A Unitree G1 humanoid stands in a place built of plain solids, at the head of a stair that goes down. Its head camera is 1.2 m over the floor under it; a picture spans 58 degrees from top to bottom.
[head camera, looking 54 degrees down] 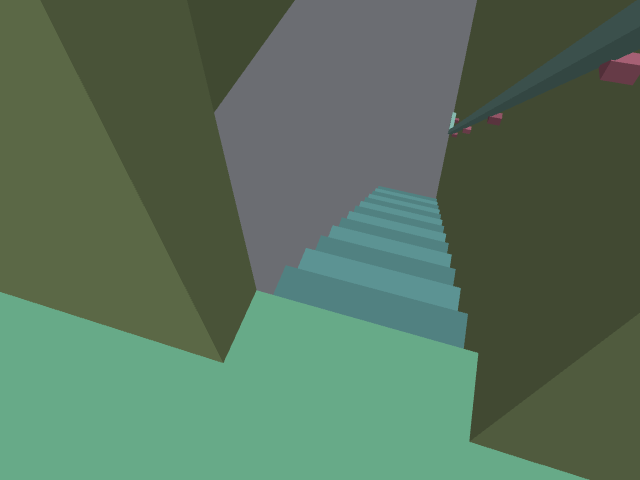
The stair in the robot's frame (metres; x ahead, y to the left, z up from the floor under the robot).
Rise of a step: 0.20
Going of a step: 0.23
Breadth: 0.69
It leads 17 degrees to the right of straight ahead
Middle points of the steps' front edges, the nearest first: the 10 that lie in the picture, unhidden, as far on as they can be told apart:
0.57 -0.13 0.00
0.79 -0.20 -0.19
1.01 -0.26 -0.39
1.23 -0.33 -0.59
1.44 -0.40 -0.78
1.66 -0.47 -0.98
1.88 -0.54 -1.17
2.09 -0.61 -1.37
2.31 -0.67 -1.56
2.53 -0.74 -1.76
